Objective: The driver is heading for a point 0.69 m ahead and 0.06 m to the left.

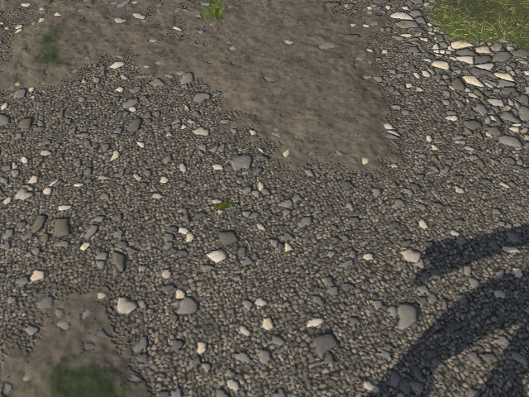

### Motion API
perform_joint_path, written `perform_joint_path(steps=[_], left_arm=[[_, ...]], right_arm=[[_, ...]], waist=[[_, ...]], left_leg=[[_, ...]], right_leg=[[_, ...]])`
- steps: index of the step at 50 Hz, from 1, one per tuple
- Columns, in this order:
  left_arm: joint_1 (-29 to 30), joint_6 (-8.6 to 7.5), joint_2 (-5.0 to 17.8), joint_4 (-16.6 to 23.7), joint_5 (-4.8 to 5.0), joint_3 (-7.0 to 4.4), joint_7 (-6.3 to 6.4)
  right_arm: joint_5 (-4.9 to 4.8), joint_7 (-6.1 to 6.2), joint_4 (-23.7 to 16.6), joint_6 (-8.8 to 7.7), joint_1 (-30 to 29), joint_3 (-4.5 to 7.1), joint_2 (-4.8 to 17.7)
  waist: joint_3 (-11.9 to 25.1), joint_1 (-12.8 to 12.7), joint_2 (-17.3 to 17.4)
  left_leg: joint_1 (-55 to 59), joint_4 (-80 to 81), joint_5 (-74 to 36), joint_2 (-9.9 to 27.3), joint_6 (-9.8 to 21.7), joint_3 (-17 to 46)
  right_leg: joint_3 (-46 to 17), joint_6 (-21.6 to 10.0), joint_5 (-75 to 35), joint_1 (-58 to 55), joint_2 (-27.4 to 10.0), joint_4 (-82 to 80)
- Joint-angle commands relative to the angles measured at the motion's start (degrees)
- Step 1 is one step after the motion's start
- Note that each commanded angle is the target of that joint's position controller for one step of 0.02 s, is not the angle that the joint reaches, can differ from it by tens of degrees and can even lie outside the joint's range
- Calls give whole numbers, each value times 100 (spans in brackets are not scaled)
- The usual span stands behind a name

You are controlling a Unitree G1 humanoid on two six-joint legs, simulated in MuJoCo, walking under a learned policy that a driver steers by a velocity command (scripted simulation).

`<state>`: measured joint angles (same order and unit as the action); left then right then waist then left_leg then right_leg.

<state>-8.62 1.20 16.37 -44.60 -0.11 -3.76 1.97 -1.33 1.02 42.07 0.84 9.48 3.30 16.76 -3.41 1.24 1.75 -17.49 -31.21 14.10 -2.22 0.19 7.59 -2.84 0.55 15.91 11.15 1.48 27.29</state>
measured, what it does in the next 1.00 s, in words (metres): walks ahead: left foot, then right foot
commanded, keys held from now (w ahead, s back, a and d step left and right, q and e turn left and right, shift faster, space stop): q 0.12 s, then w+q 0.24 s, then w+e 0.64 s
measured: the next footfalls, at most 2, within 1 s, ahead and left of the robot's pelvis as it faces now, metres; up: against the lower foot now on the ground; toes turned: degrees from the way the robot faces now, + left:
left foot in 0.32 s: +0.02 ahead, +0.14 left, +0.00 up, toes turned +13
right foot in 0.82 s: +0.42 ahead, +0.02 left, +0.00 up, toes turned +5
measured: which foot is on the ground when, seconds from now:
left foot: up 0.00-0.30, down 0.32-0.80, up 0.82-1.00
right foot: down 0.00-0.30, up 0.32-0.80, down 0.82-1.00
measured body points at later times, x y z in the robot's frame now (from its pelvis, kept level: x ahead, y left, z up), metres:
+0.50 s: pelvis +0.06 +0.07 +0.01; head +0.07 +0.10 +0.46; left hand +0.12 +0.38 -0.10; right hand +0.20 -0.18 -0.09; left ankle -0.02 +0.13 -0.74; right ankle +0.14 -0.08 -0.66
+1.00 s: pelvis +0.34 +0.09 +0.00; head +0.37 +0.09 +0.45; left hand +0.44 +0.37 -0.10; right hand +0.49 -0.17 -0.09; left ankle +0.31 +0.24 -0.65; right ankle +0.38 +0.02 -0.74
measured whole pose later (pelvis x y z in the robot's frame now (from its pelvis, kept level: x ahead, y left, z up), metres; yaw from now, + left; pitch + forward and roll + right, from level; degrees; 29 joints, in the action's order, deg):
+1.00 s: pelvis +0.34 +0.09 +0.00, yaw +0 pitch +1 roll -1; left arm -15.4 -3.5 17.2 -40.1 0.5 -3.5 -1.4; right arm 0.3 -0.2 37.5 -6.2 13.0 1.0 17.3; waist -2.9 -0.9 1.4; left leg -30.1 -66.1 19.6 3.7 -0.9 4.5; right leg -1.9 -6.3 8.0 15.7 7.8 22.7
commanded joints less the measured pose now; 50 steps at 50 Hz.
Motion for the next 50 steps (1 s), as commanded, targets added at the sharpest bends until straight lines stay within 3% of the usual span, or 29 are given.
perform_joint_path(steps=[1, 2, 3, 4, 6, 9, 11, 13, 14, 15, 16, 17, 18, 19, 21, 23, 25, 29, 35, 38, 40, 41, 42, 43, 44, 45, 46, 47, 50], left_arm=[[-169, -59, 977, 334, -135, -285, 30], [-128, -99, 863, 410, -173, -231, 62], [25, -144, 823, 436, -111, -204, 86], [187, -175, 818, 435, -25, -203, 95], [149, -157, 924, 372, 27, -241, 100], [-114, -98, 1067, 318, 60, -297, 79], [-154, -152, 1216, 310, 102, -333, 2], [-98, -221, 1290, 290, 187, -348, -94], [-64, -252, 1200, 276, 210, -321, -133], [-170, -292, 941, 240, 156, -239, -172], [13, -346, 525, 369, -9, -102, -214], [571, -485, 338, 952, -38, -32, -193], [784, -609, 775, 990, 177, -134, -218], [589, -674, 947, 892, 271, -175, -284], [256, -697, 957, 585, 72, -206, -295], [107, -658, 800, 440, 46, -172, -358], [120, -612, 644, 417, 82, -111, -382], [563, -607, 386, 593, 142, 29, -433], [1172, -675, 313, 933, 168, 122, -645], [788, -658, 538, 961, 140, 18, -680], [-539, -599, 986, 730, 166, -221, -588], [-1451, -525, 1303, 627, 175, -343, -482], [-1608, -560, 1789, 631, 173, -432, -466], [-1745, -566, 1205, 629, 172, -314, -431], [-1454, -568, 1074, 648, 118, -264, -386], [-1071, -570, 983, 732, 115, -228, -368], [-725, -567, 860, 817, 98, -186, -360], [-527, -571, 777, 915, 14, -147, -333], [-345, -569, 827, 915, 68, -160, -260]], right_arm=[[18, 8, -585, -98, -277, 206, 699], [-2, 4, -547, -69, -239, 300, 872], [-18, -8, -515, -14, -97, 350, 897], [-20, -23, -483, 47, -2, 323, 762], [0, -58, -548, 104, -158, 234, 552], [-48, -218, -797, 120, -515, 116, 442], [-62, -285, -891, 115, -537, 127, 565], [-46, -298, -799, 87, -169, 170, 656], [-39, -282, -618, 71, 247, 202, 671], [-67, -231, -398, 55, 840, 307, 843], [-101, -159, -283, 20, 1559, 464, 1270], [6, -212, -482, -157, 1699, 538, 1962], [74, -256, -500, -328, 1563, 401, 1461], [80, -235, -495, -424, 1253, 256, 1042], [82, -177, -566, -463, 768, 143, 762], [178, -105, -606, -478, 693, 121, 797], [173, -61, -536, -507, 860, 125, 799], [186, -40, -375, -532, 1017, 121, 833], [105, -36, -53, -505, 1321, 180, 927], [130, 57, -69, -394, 1230, 224, 1107], [153, 135, -140, -280, 1117, 226, 1199], [231, 160, -256, -323, 1164, 150, 1085], [306, 13, -475, -481, 1926, -121, 189], [105, -84, -486, -709, 1268, -65, 703], [-138, -154, -744, -840, 626, 0, 926], [-80, -144, -828, -923, 407, -48, 873], [75, -119, -817, -939, 323, -22, 845], [142, -117, -809, -887, 452, 8, 869], [240, -100, -748, -694, 732, -41, 691]], waist=[[580, -249, -1532], [517, -295, -1313], [451, -155, -993], [367, -45, -833], [324, -169, -908], [476, -460, -1099], [368, -468, -1170], [311, -227, -1049], [341, -32, -920], [525, 179, -556], [653, 473, 628], [692, 505, 1673], [460, 559, 848], [73, 313, 790], [-148, 66, 420], [-12, 5, 502], [70, 51, 286], [-164, 242, 259], [-478, 401, 115], [147, 65, 460], [1035, -671, 472], [1645, -1070, 38], [2375, -398, -1559], [2715, -908, -909], [1698, -909, -716], [1144, -657, -111], [699, -404, 100], [569, -181, -74], [351, 83, -317]], left_leg=[[-1150, -1493, 1525, -117, -57, -384], [-1431, -2633, 2219, -21, -163, -339], [-1593, -3184, 2133, 110, -236, -195], [-1685, -3079, 1864, 250, -294, -155], [-1678, -2705, 1382, 315, -438, -446], [-1089, -1711, 994, 449, -376, -860], [-604, -1095, 992, 403, -191, -1057], [86, -290, 586, 255, 43, -1306], [715, 79, 374, 89, 149, -1462], [1617, 267, 446, -31, 307, -1371], [2553, 785, 644, 890, 718, 163], [2855, 1869, 1869, 2290, 1994, 3642], [2559, 2207, 2482, 2517, 2200, 3810], [2252, 2205, 2354, 2338, 1930, 3075], [1818, 2114, 1043, 1759, 1420, 1737], [1591, 2259, -280, 1445, 1218, 862], [1675, 2310, -1171, 1366, 1167, 304], [1438, 2553, -1389, 1186, 988, -524], [2182, 2430, -2237, 1578, 927, -1004], [2755, 1290, -5463, 1614, 724, -1240], [2342, -735, -6525, 1418, 482, -1496], [902, -2373, -4913, 1259, 305, -1450], [-1768, -4690, 1225, -69, -142, -993], [-2397, -5321, 1697, -141, -59, 53], [-2821, -5124, 1192, 213, 63, 100], [-2655, -4575, 792, 472, 127, 13], [-2394, -4065, 629, 611, 82, -67], [-2004, -3880, 510, 719, 27, -58], [-1627, -3108, 411, 823, -302, -318]], right_leg=[[-1734, -1375, -2125, -801, -2014, -914], [-1860, -1655, -2831, -785, -2294, -932], [-1623, -1629, -3203, -779, -2284, -813], [-1223, -1431, -3227, -818, -2093, -734], [-712, -1282, -3344, -939, -1827, -709], [-352, -1206, -1148, -781, -1685, -1096], [-302, -1145, -70, -450, -1729, -1253], [-155, -1017, 525, -72, -1751, -1092], [39, -898, 686, 284, -1658, -761], [368, -702, 754, 785, -1425, 25], [1015, -236, 1042, 1898, -947, 2076], [536, 68, 2144, 3838, 89, 3610], [-201, -19, 1934, 4177, -302, 4228], [-184, -168, 1260, 4185, -569, 4110], [-72, -157, 206, 3734, -865, 3496], [121, -34, -609, 3262, -872, 3270], [206, 80, -1127, 3262, -850, 2940], [333, 117, -2048, 2924, -669, 1589], [443, -248, -2005, 2911, -366, 428], [813, -581, -1239, 2212, 97, 457], [939, -917, -1147, 368, 468, 297], [-166, -1254, -1061, -1527, -227, 353], [-3621, -2533, 91, -3680, -1922, 95], [-4568, -2523, 795, -3818, -1999, -810], [-3656, -2169, 634, -3094, -1852, -1041], [-3049, -1986, 141, -2134, -1619, -1130], [-2585, -1892, -552, -1296, -1369, -1235], [-2264, -1898, -1050, -706, -1195, -1382], [-1672, -1940, -1803, 336, -978, -1598]])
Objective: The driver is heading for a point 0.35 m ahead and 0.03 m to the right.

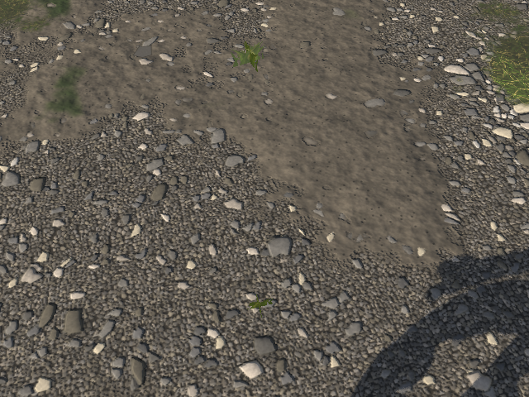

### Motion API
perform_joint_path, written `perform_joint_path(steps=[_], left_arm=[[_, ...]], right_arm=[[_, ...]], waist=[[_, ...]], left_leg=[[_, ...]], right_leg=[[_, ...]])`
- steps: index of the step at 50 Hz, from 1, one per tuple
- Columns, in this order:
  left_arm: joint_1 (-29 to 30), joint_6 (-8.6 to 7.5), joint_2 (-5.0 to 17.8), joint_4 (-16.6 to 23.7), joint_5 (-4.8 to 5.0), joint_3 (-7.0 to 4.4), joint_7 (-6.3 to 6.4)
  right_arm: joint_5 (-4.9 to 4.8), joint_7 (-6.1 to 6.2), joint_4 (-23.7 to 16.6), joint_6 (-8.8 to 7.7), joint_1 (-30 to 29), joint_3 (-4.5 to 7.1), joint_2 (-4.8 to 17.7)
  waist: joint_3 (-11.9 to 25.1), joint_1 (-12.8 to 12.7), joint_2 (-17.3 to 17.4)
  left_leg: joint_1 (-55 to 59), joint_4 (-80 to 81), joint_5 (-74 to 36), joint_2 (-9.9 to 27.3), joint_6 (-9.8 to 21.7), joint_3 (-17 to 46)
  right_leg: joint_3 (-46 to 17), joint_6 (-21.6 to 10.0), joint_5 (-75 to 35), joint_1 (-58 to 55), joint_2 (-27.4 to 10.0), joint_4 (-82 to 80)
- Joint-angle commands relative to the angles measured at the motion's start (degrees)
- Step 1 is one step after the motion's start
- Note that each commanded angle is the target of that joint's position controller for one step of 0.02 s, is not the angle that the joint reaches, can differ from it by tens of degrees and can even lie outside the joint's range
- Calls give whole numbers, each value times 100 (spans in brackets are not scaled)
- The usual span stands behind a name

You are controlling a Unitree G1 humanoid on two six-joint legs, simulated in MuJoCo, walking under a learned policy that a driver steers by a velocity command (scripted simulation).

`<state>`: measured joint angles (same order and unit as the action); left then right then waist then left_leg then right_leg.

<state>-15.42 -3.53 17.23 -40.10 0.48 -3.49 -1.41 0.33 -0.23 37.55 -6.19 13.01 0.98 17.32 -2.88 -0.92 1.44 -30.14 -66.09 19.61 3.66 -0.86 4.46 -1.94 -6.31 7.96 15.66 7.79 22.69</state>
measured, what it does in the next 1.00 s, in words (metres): walks ahead: left foot, then right foot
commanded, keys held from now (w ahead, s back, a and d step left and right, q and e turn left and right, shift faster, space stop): w+e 0.20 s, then no key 0.80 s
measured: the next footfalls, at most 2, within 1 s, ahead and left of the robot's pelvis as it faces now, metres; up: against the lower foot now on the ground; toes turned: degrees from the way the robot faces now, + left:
left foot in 0.26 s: +0.35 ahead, +0.16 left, +0.00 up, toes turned -12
right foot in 0.62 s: +0.31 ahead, -0.09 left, +0.00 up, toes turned -10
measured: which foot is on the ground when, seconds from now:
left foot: up 0.00-0.24, down 0.26-1.00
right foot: down 0.00-0.28, up 0.30-0.60, down 0.62-1.00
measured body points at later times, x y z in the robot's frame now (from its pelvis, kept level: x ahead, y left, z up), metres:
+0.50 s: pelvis +0.24 +0.07 +0.00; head +0.28 +0.08 +0.45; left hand +0.43 +0.30 -0.11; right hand +0.31 -0.21 -0.10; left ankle +0.31 +0.16 -0.74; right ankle +0.22 -0.08 -0.69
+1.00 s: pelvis +0.29 +0.04 +0.00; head +0.30 +0.04 +0.45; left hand +0.50 +0.25 -0.11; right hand +0.34 -0.24 -0.13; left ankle +0.31 +0.16 -0.74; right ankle +0.27 -0.08 -0.74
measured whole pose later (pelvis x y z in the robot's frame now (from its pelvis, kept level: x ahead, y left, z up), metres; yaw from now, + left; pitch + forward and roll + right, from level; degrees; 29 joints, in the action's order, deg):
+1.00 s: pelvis +0.29 +0.04 +0.00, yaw -13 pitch -1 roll +1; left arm -9.9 1.2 13.0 -41.6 -0.5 -1.6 1.2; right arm 0.6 0.1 47.6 -0.7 11.1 0.9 14.5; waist -1.9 0.7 -0.3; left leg -10.8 -30.0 17.7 0.3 -0.3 -1.6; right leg -3.2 0.2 16.5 14.0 0.3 32.1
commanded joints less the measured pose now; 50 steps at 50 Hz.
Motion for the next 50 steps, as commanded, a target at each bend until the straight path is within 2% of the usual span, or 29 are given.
perform_joint_path(steps=[1, 4, 6, 7, 9, 10, 11, 12, 13, 14, 15, 16, 17, 18, 19, 20, 22, 24, 26, 28, 30, 31, 32, 33, 34, 35, 37, 41, 50], left_arm=[[318, -100, 821, 442, 19, -206, 103], [165, -54, 955, 353, 74, -253, 170], [-145, 0, 1002, 257, 101, -269, 192], [-257, 28, 1019, 213, 122, -276, 198], [-330, 70, 969, 180, 151, -269, 212], [-323, 84, 945, 181, 134, -265, 212], [-261, 113, 907, 180, 100, -259, 214], [-241, 142, 756, 185, 74, -221, 218], [-321, 134, 441, 223, 25, -117, 210], [-848, 110, 42, 306, -95, 16, 214], [-1417, 64, 213, 332, 67, 26, 217], [-1278, 121, 710, 143, 131, -92, 251], [-698, 192, 850, 217, 110, -133, 269], [-322, 264, 790, 280, 40, -125, 296], [-122, 313, 692, 362, -9, -119, 305], [-152, 358, 520, 350, -11, -81, 294], [-229, 401, 223, 290, -22, 13, 299], [-151, 410, 129, 273, -63, 66, 302], [-47, 438, 198, 249, -51, 56, 292], [89, 486, 266, 269, -47, 27, 274], [195, 505, 264, 290, -110, 12, 262], [332, 507, 379, 378, -178, 0, 281], [405, 510, 668, 489, -195, -44, 326], [654, 538, 748, 435, -151, -64, 338], [800, 528, 404, 476, -120, -9, 289], [809, 505, 261, 455, -154, 30, 262], [727, 432, 314, 414, -147, 21, 241], [624, 379, 292, 355, -115, 20, 271], [647, 392, 252, 182, -100, 0, 285]], right_arm=[[101, 44, -356, 41, 243, 151, 547], [102, 44, -522, 31, -479, 45, 306], [14, 18, -596, -9, -895, 57, 337], [-36, 3, -626, -30, -993, 84, 400], [-90, -20, -647, -65, -993, 172, 578], [-104, -28, -637, -82, -916, 227, 665], [-82, -32, -583, -101, -705, 284, 735], [-16, -22, -485, -127, -356, 344, 780], [107, 0, -477, -170, 57, 402, 939], [241, 20, -523, -152, 532, 462, 1316], [163, -58, -258, -35, 836, 559, 1475], [54, -89, -382, 2, 654, 437, 972], [51, -82, -422, 48, 382, 347, 683], [84, -101, -415, 67, 98, 258, 487], [96, -111, -338, 72, -126, 205, 370], [115, -115, -254, 73, -213, 189, 341], [129, -101, -117, 80, -364, 199, 370], [79, -58, -7, 136, -444, 243, 520], [13, -34, 94, 209, -392, 264, 617], [-31, -31, 162, 278, -416, 246, 616], [-80, -44, 233, 316, -456, 182, 483], [-43, -57, 322, 306, -275, 121, 328], [99, -77, 344, 285, -66, 73, 217], [113, -86, 407, 295, 355, 48, 92], [137, -58, 441, 338, 74, 52, 204], [114, -40, 416, 374, -141, 84, 290], [97, -1, 443, 428, -131, 101, 337], [55, 8, 526, 411, -125, 102, 304], [18, 71, 777, 511, -169, 128, 304]], waist=[[208, 279, -299], [140, -21, -429], [250, -263, -497], [292, -303, -548], [364, -249, -669], [391, -176, -741], [394, -34, -826], [513, 154, -835], [961, 346, -638], [1822, 252, 609], [2231, 80, 2179], [1802, 221, 1141], [1335, 317, 574], [1004, 276, 206], [778, 144, 222], [691, 24, 379], [765, -76, 650], [1006, -80, 689], [1147, 2, 694], [1060, 12, 632], [839, -80, 510], [734, -36, 322], [787, 158, -203], [771, 508, -934], [559, 295, -833], [351, 204, -719], [288, 170, -630], [495, 141, -440], [504, 167, -202]], left_leg=[[-293, 785, -342, 212, -300, -107], [161, 2261, -1709, -3, -424, -235], [447, 2961, -2331, -234, -466, -236], [513, 3168, -2382, -282, -457, -163], [598, 3510, -2188, -268, -359, 47], [685, 3578, -1941, -266, -269, 85], [848, 3706, -1774, -277, -140, 18], [1306, 3941, -1862, -289, 23, -114], [2148, 3973, -2294, 141, 288, 137], [3733, 3711, -3700, 1394, 861, 1519], [4440, 4310, -3063, 2237, 1737, 3815], [4077, 4436, -2479, 2021, 1609, 3592], [3550, 4380, -2730, 1768, 1415, 2592], [2962, 4363, -3467, 1467, 1328, 1860], [2510, 4392, -3964, 1265, 1280, 1401], [2122, 4512, -4181, 1036, 1189, 989], [1856, 4628, -4774, 823, 1259, 511], [1845, 4609, -5059, 839, 1336, 324], [1917, 4615, -4693, 886, 1366, 286], [1798, 4620, -3771, 880, 1323, 313], [1475, 4577, -2251, 668, 1037, 288], [1252, 4539, -1407, 494, 730, 271], [997, 4270, -507, 163, 426, 45], [1218, 4299, -3, -205, 213, -341], [1501, 4240, -216, -243, 80, -438], [1472, 4209, -400, -245, 70, -435], [1468, 4144, -730, -200, 118, -392], [1648, 4046, -1288, -134, 137, -359], [1887, 3993, -1461, -104, 97, -354]], right_leg=[[-1544, -1212, -1131, 182, -1501, -1164], [-1101, -857, -615, 625, -1078, -1025], [-1247, -700, -245, 487, -1090, -868], [-1402, -648, -68, 325, -1157, -744], [-1810, -509, 289, -89, -1319, -376], [-2001, -438, 357, -265, -1411, -169], [-2050, -332, 73, -414, -1427, 143], [-1950, -158, -336, -461, -1261, 607], [-1648, 95, -443, -327, -921, 1597], [-1094, 466, 1588, 672, -353, 3337], [-746, 746, 3049, 2040, -60, 4846], [-1055, 848, 2750, 2331, -348, 5437], [-895, 905, 2370, 2361, -486, 5559], [-773, 949, 2158, 2201, -644, 5303], [-752, 948, 2019, 2009, -849, 4832], [-614, 952, 1927, 1593, -954, 4310], [-318, 1052, 1688, 1012, -915, 3328], [-195, 1080, 1293, 470, -930, 2451], [-105, 1064, 788, 102, -892, 1855], [-41, 966, 396, -247, -867, 1274], [6, 748, -277, -781, -827, 319], [-312, 604, -740, -1061, -1072, 49], [-813, 386, -1556, -1366, -1598, 149], [-896, 87, -744, -927, -1690, 224], [-781, 125, 151, -437, -1446, 140], [-707, 251, 307, -278, -1301, 142], [-626, 381, -162, -293, -1209, 267], [-545, 408, -939, -509, -1161, 541], [-485, 412, -1092, -513, -1084, 563]])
